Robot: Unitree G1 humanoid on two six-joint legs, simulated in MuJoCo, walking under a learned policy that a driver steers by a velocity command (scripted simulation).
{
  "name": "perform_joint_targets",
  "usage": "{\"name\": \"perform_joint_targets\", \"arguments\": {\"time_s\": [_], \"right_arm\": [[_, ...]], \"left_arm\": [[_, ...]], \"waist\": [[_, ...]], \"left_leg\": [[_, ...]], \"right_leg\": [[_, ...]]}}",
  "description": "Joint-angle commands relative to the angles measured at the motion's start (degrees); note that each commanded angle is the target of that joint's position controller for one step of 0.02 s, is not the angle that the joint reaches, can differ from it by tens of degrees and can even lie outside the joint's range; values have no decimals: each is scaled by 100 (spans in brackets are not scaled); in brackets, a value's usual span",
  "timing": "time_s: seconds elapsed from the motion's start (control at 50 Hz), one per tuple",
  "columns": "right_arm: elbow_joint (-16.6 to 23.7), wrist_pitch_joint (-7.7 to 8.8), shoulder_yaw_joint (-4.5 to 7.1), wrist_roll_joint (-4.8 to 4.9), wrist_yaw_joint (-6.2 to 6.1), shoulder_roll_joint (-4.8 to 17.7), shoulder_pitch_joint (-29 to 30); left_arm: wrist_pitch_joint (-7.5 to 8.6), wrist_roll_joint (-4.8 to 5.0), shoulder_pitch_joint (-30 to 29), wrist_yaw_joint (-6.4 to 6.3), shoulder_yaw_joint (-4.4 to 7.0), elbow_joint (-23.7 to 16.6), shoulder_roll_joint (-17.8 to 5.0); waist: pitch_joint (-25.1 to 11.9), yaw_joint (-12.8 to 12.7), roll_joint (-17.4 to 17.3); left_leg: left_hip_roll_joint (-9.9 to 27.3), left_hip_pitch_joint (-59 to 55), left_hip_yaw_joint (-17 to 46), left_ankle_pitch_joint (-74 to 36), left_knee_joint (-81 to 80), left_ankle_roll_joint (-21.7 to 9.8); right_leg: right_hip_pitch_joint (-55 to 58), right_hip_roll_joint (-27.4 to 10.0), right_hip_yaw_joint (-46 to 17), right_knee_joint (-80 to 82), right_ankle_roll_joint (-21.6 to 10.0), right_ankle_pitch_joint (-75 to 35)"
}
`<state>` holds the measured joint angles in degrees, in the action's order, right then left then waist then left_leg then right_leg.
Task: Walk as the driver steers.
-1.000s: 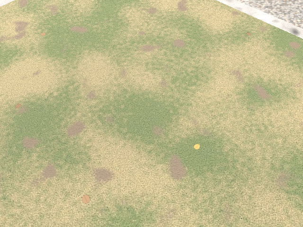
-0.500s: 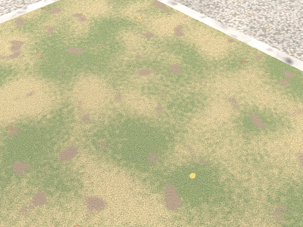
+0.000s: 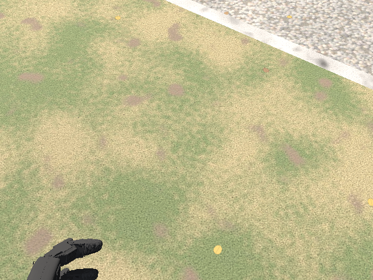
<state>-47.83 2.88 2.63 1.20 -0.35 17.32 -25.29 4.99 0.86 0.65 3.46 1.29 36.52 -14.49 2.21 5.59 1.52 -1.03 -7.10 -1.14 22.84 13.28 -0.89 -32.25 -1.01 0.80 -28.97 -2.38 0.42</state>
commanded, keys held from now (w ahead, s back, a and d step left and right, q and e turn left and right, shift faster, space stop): w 0.88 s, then w+q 0.12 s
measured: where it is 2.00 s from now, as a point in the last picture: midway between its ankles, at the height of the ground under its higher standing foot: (129, 125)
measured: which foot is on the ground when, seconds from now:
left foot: down 0.00-0.04, up 0.06-0.54, down 0.56-1.00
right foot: up 0.00-0.00, down 0.02-0.58, up 0.60-1.00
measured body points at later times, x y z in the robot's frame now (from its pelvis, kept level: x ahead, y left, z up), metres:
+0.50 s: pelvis +0.28 +0.00 +0.01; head +0.31 +0.01 +0.46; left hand +0.28 +0.29 -0.12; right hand +0.51 -0.22 -0.07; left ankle +0.45 +0.14 -0.70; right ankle +0.16 -0.11 -0.73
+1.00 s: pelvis +0.55 +0.03 +0.02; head +0.58 +0.04 +0.46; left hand +0.76 +0.27 -0.08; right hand +0.56 -0.25 -0.11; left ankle +0.45 +0.13 -0.73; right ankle +0.74 -0.12 -0.69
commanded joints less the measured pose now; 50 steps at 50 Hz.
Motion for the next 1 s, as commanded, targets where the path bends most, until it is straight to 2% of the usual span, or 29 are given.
{"name": "perform_joint_targets", "arguments": {"time_s": [0.02, 0.04, 0.06, 0.08, 0.1, 0.12, 0.14, 0.16, 0.22, 0.28, 0.36, 0.42, 0.46, 0.5, 0.52, 0.54, 0.56, 0.58, 0.6, 0.62, 0.64, 0.66, 0.68, 0.7, 0.74, 0.78, 0.88, 0.94, 1.0], "right_arm": [[306, -44, 241, -22, -81, 1049, 224], [456, -33, 111, -170, -101, 755, 136], [549, 84, -102, -121, -32, -17, -706], [486, 204, 21, 20, 15, 638, -194], [690, 272, 98, 160, 55, 859, 429], [763, 318, 69, 112, 41, 802, 748], [778, 321, 92, 3, 33, 763, 886], [740, 270, 104, -18, 44, 718, 749], [687, 95, 45, -50, 25, 441, 576], [894, 75, 9, -119, 0, 369, 1196], [1077, 181, -58, -84, 89, 212, 2034], [1244, 228, -50, -24, 179, 257, 2508], [1347, 248, -22, -20, 244, 333, 2664], [1352, 261, 18, -31, 284, 430, 2533], [1292, 266, 64, -40, 283, 520, 2257], [1107, 265, 168, -56, 255, 683, 1607], [872, 247, 301, -78, 198, 983, 684], [809, 215, 435, -203, 167, 1572, 89], [743, 185, 359, -109, 187, 1239, -127], [769, 183, 241, -78, 189, 940, 196], [832, 176, 201, -85, 181, 819, 576], [839, 185, 161, -126, 196, 684, 897], [862, 225, 117, -173, 205, 536, 1102], [860, 253, 114, -186, 215, 506, 1209], [773, 327, 134, -147, 216, 543, 1204], [653, 348, 170, -139, 176, 647, 1088], [409, 264, 201, -86, 71, 796, 730], [186, 182, 228, -22, 44, 875, 301], [79, 77, 272, 13, -10, 935, 186]], "left_arm": [[51, -5, 1259, -88, 456, -20, -1089], [4, -60, 2294, -170, 556, 176, -1474], [10, -95, 2414, -132, 597, 263, -1812], [12, -16, 2370, -144, 464, 241, -1206], [2, -9, 1976, -176, 392, 242, -1029], [-3, -31, 1630, -184, 365, 223, -967], [3, -84, 1370, -171, 341, 209, -864], [29, -151, 1227, -166, 299, 197, -735], [142, -64, 1173, -161, 322, 353, -772], [155, -64, 1331, -227, 361, 525, -934], [82, -14, 1659, -280, 380, 696, -1098], [3, 32, 2022, -284, 400, 895, -1206], [-72, 50, 2117, -308, 415, 997, -1238], [-144, 54, 2102, -340, 440, 1058, -1294], [-175, 48, 2020, -354, 450, 1059, -1335], [-211, 34, 1914, -363, 430, 1052, -1304], [-218, -42, 1950, -382, 334, 990, -1077], [-123, -73, 2562, -352, 150, 813, -506], [-11, -49, 2516, -328, 127, 894, -539], [63, 115, 2087, -281, 272, 784, -1061], [95, 165, 1661, -273, 268, 655, -1076], [90, 78, 1433, -290, 266, 610, -1016], [39, 13, 1488, -306, 296, 638, -968], [-24, -1, 1626, -308, 282, 695, -866], [-131, -26, 1745, -334, 255, 761, -696], [-167, -65, 1399, -360, 244, 640, -657], [-64, -59, 456, -282, 165, 408, -453], [4, -37, -159, -208, 151, 196, -452], [91, -16, -401, -117, 178, 69, -565]], "waist": [[-912, -1158, -726], [-1815, -1483, -128], [-2587, -893, 1449], [-2345, -1230, 941], [-1375, -1173, 684], [-887, -996, 130], [-560, -815, -1], [-503, -606, 112], [-332, -387, 228], [-10, -517, 129], [124, -855, 71], [198, -1045, 87], [218, -1023, 128], [107, -878, 213], [-64, -696, 279], [-467, -321, 226], [-1187, 57, 36], [-2103, -51, -1157], [-2474, 48, -1696], [-1681, 61, -1201], [-1045, -69, -841], [-571, -226, -525], [-426, -424, -605], [-398, -544, -709], [-358, -654, -675], [-180, -614, -538], [42, -294, -471], [199, -82, -411], [230, -131, -486]], "left_leg": [[1204, 489, 254, -5764, 1979, -570], [912, 1812, 130, -3980, 3768, -395], [-259, 4008, 388, 742, 5702, -53], [-45, 4637, 1028, 1004, 6259, -100], [243, 4996, 834, 541, 6274, -138], [524, 4842, 663, 19, 5997, -139], [696, 4658, 603, -307, 5676, -93], [843, 4316, 652, -531, 5529, -65], [963, 4055, 545, -705, 5065, 127], [1016, 4436, 477, -1540, 4154, 287], [774, 4162, 233, -2758, 2573, 258], [655, 4203, 224, -2843, 2035, 171], [603, 4314, 277, -2512, 1781, 25], [512, 4075, 233, -2053, 1627, -131], [382, 3638, 112, -1863, 1547, -229], [195, 2715, -74, -1890, 1393, -379], [463, 1223, 159, -2055, 1593, -601], [1929, -1100, 2530, -1334, 1530, -1437], [2324, -1524, 4266, -576, 584, -1722], [2204, -974, 3727, -53, 419, -1476], [2003, -183, 2983, -283, 321, -1322], [1769, 596, 2433, -803, 136, -1261], [1579, 1092, 2057, -1250, -35, -1193], [1460, 1404, 1833, -1518, -204, -1200], [1371, 1673, 1429, -2033, -424, -1292], [1352, 1659, 1161, -2378, -575, -1338], [1116, 1438, 554, -2430, -673, -1093], [1234, 1162, 732, -2329, -511, -1109], [1452, 721, 1019, -2467, -136, -1053]], "right_leg": [[2175, 267, 237, 136, -450, 124], [4115, -802, -937, -208, -806, 4], [5782, -2125, -3931, 443, -1756, 1550], [5563, -2011, -4341, 1022, -1603, 2246], [4794, -1828, -3378, 1149, -1368, 1962], [3943, -1609, -2742, 1276, -1240, 1284], [3266, -1407, -2304, 1429, -1200, 693], [2842, -1242, -2002, 1605, -1180, 356], [2181, -1134, -1442, 2034, -1312, -3], [2076, -1010, -1009, 2256, -1277, -121], [2228, -801, -526, 2252, -1010, -88], [2746, -1040, -607, 2077, -972, 24], [3206, -1244, -689, 1844, -891, -148], [3536, -1368, -738, 1532, -775, -623], [3600, -1322, -681, 1187, -697, -1326], [3485, -1090, -472, 382, -566, -2141], [2829, -784, -232, -875, -374, -1847], [558, 18, 103, -3142, 69, 177], [-463, 448, -563, -4148, 153, 3210], [-1044, 93, -806, -4591, 71, 3053], [-1111, -208, -593, -4453, 13, 2563], [-973, -412, -481, -4084, 29, 2134], [-630, -603, -530, -3754, 48, 1798], [-318, -654, -521, -3622, 102, 1604], [-177, -673, -455, -3387, 215, 1367], [-484, -711, -447, -2868, 332, 922], [-436, -545, -264, -1064, 377, -497], [-369, -373, -237, -432, 375, -595], [-324, -266, -360, 14, 275, -248]]}}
